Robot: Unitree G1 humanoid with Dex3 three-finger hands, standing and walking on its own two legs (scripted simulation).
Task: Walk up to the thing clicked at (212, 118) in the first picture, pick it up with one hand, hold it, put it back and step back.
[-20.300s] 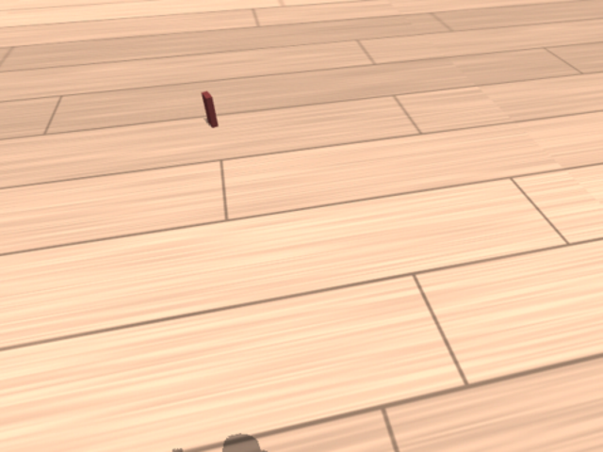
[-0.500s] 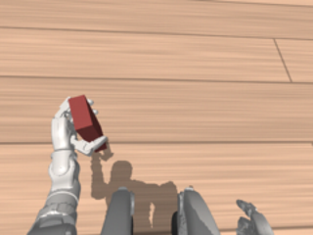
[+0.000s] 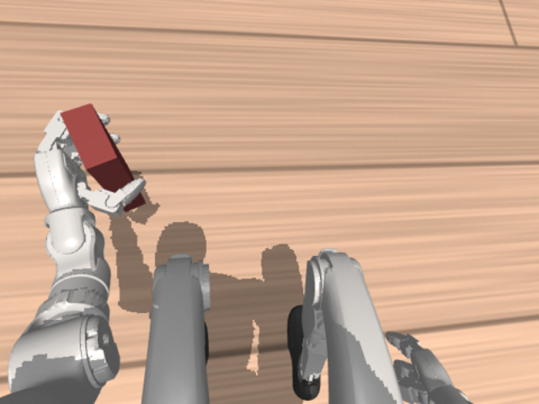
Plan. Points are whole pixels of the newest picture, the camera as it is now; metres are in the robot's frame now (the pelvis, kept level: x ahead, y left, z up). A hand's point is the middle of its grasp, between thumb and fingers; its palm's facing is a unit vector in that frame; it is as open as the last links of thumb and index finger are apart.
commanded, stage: crouch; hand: left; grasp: from the side
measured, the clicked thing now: (111, 167) +0.44 +0.23 -0.06
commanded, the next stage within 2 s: lower in 0.66 s
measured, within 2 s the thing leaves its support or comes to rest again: neither
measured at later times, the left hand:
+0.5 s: hand (122, 178) +0.46 +0.25 -0.16, palm faces +0.23 -0.97 -0.03, open 11.4 cm
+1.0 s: hand (133, 191) +0.46 +0.25 -0.23, palm faces +0.23 -0.97 -0.03, open 11.4 cm
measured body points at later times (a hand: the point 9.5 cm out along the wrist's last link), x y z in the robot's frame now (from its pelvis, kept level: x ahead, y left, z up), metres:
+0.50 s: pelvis -0.01 +0.01 -0.09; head +0.21 +0.08 +0.30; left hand +0.44 +0.30 -0.16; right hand +0.07 -0.27 -0.19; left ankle +0.08 +0.13 -0.39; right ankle +0.10 -0.13 -0.39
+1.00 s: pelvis -0.01 +0.01 -0.12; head +0.24 +0.10 +0.25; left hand +0.44 +0.30 -0.22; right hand +0.08 -0.27 -0.21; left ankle +0.08 +0.13 -0.39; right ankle +0.10 -0.13 -0.39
